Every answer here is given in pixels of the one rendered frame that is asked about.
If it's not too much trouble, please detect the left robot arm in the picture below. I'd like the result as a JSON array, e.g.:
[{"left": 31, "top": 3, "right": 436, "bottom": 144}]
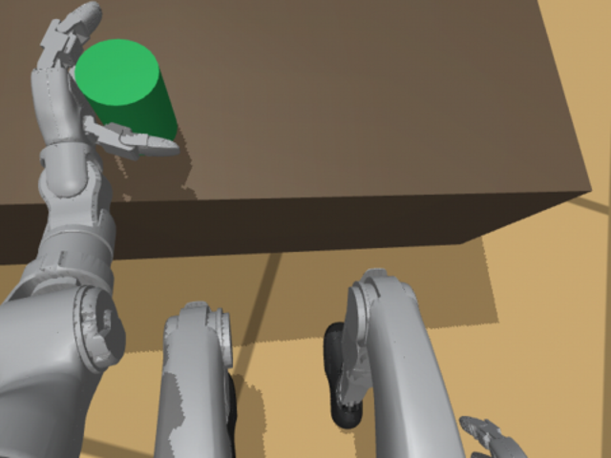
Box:
[{"left": 0, "top": 141, "right": 126, "bottom": 458}]

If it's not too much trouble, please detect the left robot hand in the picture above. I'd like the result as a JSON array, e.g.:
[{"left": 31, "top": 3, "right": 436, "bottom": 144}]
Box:
[{"left": 31, "top": 1, "right": 180, "bottom": 161}]

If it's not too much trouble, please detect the right robot foot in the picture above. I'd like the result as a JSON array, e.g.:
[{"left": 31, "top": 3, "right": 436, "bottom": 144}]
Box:
[{"left": 324, "top": 323, "right": 363, "bottom": 429}]

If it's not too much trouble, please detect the right robot hand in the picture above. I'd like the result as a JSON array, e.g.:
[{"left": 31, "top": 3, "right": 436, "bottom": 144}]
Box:
[{"left": 459, "top": 416, "right": 528, "bottom": 458}]

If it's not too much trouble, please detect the can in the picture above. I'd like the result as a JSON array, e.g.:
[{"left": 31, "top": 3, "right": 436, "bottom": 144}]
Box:
[{"left": 74, "top": 39, "right": 178, "bottom": 156}]

